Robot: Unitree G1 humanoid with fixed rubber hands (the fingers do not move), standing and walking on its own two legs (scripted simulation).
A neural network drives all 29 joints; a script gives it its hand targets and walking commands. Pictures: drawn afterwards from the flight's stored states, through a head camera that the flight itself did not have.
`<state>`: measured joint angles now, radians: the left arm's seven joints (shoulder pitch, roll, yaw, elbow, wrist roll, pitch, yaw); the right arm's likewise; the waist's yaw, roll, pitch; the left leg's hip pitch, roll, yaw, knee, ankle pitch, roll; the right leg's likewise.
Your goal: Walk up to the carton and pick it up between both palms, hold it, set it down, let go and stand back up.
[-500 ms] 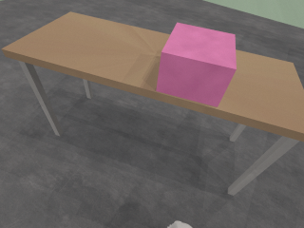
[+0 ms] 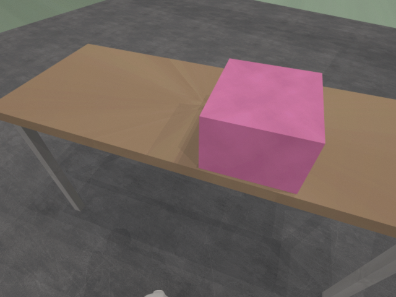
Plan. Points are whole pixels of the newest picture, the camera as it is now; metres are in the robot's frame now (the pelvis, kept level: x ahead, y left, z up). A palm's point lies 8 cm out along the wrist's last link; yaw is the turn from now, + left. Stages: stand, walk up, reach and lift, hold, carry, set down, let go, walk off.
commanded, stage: walk up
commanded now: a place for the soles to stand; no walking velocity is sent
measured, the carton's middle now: (260, 120) +0.57 -0.14 +0.05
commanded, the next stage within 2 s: none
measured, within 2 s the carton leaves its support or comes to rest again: neither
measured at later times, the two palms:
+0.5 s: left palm out of the picture +0.14 +0.24 -0.13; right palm out of the picture +0.15 -0.22 -0.13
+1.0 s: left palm out of the picture +0.13 +0.24 -0.13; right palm out of the picture +0.08 -0.24 -0.13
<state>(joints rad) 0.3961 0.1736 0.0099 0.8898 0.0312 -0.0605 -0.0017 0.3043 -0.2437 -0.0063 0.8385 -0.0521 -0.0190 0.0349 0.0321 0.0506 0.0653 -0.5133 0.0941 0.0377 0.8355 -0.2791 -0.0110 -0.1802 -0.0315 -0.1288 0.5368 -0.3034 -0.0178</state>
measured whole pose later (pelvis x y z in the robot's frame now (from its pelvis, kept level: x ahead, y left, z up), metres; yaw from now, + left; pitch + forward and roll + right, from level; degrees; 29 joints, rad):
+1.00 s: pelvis +0.08 +0.01 +0.01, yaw -6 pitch -2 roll +0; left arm 0.24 0.22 -0.03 1.04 -0.01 0.00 0.00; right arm 0.21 -0.23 0.06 1.06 -0.01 0.01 0.00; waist -0.01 -0.01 0.06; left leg -0.24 0.09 0.17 0.49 -0.19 -0.01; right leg -0.17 0.00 0.00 0.51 -0.30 -0.01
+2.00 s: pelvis +0.02 +0.01 +0.01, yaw -19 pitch -2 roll +1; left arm 0.26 0.18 -0.02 1.07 0.00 -0.01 0.02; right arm 0.31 -0.19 0.02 1.06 0.00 -0.01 -0.01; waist 0.00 0.00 0.02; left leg -0.15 0.01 0.07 0.46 -0.29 0.01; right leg -0.27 0.05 0.06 0.48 -0.19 -0.03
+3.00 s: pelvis +0.07 +0.02 -0.01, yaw -24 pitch -2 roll +1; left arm 0.23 0.17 -0.02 1.03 0.02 -0.01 0.04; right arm 0.27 -0.20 0.00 1.06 -0.02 0.03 -0.02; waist -0.01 0.00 0.07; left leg -0.08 0.00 0.16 0.56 -0.44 0.03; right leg -0.28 0.07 0.16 0.68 -0.36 -0.01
